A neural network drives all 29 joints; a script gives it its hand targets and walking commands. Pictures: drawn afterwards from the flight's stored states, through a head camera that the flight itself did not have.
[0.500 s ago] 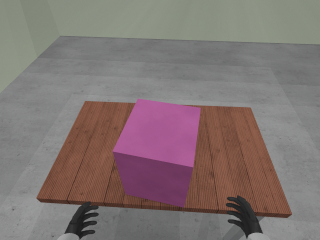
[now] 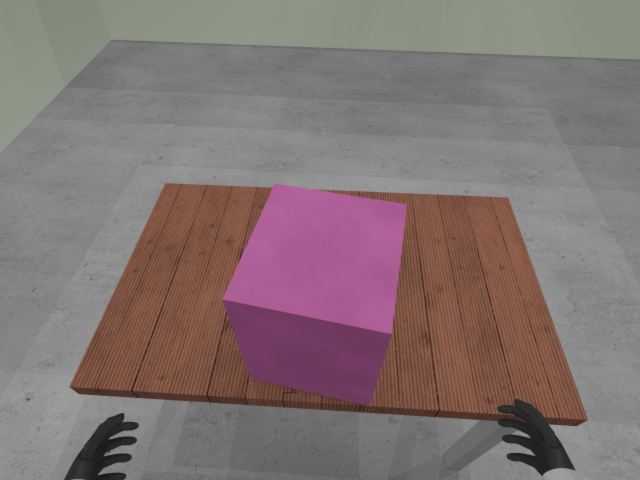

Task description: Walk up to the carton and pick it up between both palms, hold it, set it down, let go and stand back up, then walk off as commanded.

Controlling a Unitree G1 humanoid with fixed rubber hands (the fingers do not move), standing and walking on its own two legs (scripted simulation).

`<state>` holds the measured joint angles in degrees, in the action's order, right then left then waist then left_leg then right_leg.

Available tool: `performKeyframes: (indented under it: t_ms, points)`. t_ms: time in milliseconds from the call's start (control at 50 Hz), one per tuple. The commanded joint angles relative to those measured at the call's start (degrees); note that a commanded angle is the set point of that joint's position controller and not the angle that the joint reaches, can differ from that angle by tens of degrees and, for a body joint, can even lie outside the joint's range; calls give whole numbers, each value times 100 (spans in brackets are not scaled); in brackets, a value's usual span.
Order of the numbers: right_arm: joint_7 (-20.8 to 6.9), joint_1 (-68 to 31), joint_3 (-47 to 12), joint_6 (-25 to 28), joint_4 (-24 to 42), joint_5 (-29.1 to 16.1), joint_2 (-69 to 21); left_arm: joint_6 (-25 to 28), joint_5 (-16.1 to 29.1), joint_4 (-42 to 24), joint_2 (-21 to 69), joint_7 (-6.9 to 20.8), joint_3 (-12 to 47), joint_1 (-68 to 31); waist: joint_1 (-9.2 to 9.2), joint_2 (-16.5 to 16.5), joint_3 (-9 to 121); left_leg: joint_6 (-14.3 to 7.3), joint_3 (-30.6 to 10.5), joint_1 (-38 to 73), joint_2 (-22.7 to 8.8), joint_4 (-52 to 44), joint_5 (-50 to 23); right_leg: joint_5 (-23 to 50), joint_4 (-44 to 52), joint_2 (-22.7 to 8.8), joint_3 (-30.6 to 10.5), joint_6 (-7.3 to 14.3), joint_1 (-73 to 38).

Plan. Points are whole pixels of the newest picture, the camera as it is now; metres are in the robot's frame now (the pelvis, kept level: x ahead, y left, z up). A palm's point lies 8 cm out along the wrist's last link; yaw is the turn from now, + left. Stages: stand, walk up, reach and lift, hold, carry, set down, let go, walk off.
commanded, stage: stand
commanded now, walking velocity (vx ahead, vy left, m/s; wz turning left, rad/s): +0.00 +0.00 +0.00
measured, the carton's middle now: (323, 297) +0.39 +0.01 -0.05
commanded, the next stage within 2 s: none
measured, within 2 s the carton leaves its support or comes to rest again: neither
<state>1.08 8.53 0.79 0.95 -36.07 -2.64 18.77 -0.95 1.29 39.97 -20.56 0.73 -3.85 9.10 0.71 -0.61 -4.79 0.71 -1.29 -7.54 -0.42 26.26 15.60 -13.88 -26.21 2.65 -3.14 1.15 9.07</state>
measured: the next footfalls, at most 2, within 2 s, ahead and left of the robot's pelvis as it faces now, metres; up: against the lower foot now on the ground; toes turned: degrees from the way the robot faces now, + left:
none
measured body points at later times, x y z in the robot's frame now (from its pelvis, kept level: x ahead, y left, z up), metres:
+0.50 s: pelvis +0.00 +0.00 +0.00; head +0.00 +0.00 +0.45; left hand +0.13 +0.30 -0.10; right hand +0.17 -0.28 -0.08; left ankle -0.01 +0.13 -0.74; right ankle +0.00 -0.11 -0.74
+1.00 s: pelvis +0.00 +0.00 +0.00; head +0.00 +0.00 +0.45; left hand +0.11 +0.31 -0.11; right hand +0.15 -0.28 -0.09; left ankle -0.01 +0.13 -0.74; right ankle +0.00 -0.11 -0.74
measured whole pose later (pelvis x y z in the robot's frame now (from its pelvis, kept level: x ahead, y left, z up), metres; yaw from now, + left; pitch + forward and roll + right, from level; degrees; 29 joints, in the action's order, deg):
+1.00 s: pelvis +0.00 +0.00 +0.00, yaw +0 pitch -3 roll +0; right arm 1.1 8.5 0.8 0.8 -40.8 -2.6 19.2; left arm 0.4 1.3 52.3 -20.9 0.8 -2.1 9.1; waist 0.7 -0.6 -3.4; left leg 0.7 -1.3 -7.5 -0.4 26.3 15.3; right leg -13.6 -26.2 2.7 -3.1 1.2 9.1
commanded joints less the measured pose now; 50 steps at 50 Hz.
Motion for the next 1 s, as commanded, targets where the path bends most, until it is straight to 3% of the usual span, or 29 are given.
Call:
performKeyframes:
  t_ms: [0,140,340,360,420,440,460,560,580,700,720,880,940,980]
  points:
    - [5,-39,221,68,-143,445,1143,255,-261,-296,-924,-19,-140,-442,-76,-11,949,-373,-451,-179,-437,-334,-1164,1645,373,-761,-558,165,-414]
    - [11,-37,245,85,-242,469,1219,304,-271,-21,-1005,-4,-114,-498,-66,-132,694,-347,-487,-277,-426,-444,-763,1335,527,-758,-645,156,-249]
    - [0,-47,224,105,-294,441,1202,329,-256,259,-1019,-2,-77,-536,-49,-198,683,-341,-472,-180,-447,-462,-896,1397,562,-799,-694,182,-239]
    - [-2,-19,239,117,-332,433,1197,322,-257,284,-1039,-9,-71,-526,-50,-85,700,-345,-503,-148,-463,-495,-916,1486,515,-779,-639,190,-236]
    - [-3,13,222,110,-379,431,1219,327,-258,365,-1092,-11,-65,-495,-1,-214,606,-348,-521,-137,-471,-499,-951,1474,556,-779,-670,178,-189]
    - [10,-70,240,108,-386,449,1264,331,-234,367,-1097,1,-72,-453,-68,-270,598,-346,-484,-145,-462,-476,-971,1484,574,-774,-666,165,-201]
    - [1,-54,242,116,-385,416,1223,338,-257,394,-1020,-16,-52,-489,-1,-260,701,-331,-543,-94,-471,-484,-1009,1582,531,-797,-652,179,-255]
    - [-2,-78,229,95,-448,406,1210,334,-234,514,-1078,-5,-47,-474,-45,-147,719,-327,-487,-44,-498,-476,-1133,1655,535,-797,-649,177,-281]
    - [-3,-47,224,107,-471,408,1268,338,-225,542,-1094,-11,-37,-434,-45,-267,666,-334,-509,-101,-484,-511,-1068,1666,554,-820,-683,179,-293]
    - [18,-29,209,120,-577,391,1211,347,-232,667,-1057,-35,-5,-498,-12,-272,704,-309,-473,81,-513,-501,-1350,1790,570,-828,-680,192,-252]
    - [20,-50,210,124,-592,423,1269,338,-221,679,-1085,-37,-27,-466,-74,-210,719,-325,-502,28,-509,-500,-1254,1747,595,-802,-631,166,-333]
    - [15,-41,209,97,-697,418,1293,351,-202,844,-1101,-21,9,-456,-48,-316,634,-342,-533,45,-538,-594,-1123,1520,659,-822,-707,158,-255]
    - [2,-133,177,100,-709,408,1175,365,-239,926,-1158,-28,-11,-497,-29,-191,581,-322,-527,-19,-520,-596,-1064,1583,638,-828,-705,178,-233]
    - [10,-102,192,91,-730,403,1240,363,-225,985,-1129,-14,17,-493,-19,-355,596,-309,-527,8,-506,-629,-1045,1497,651,-826,-703,154,-231]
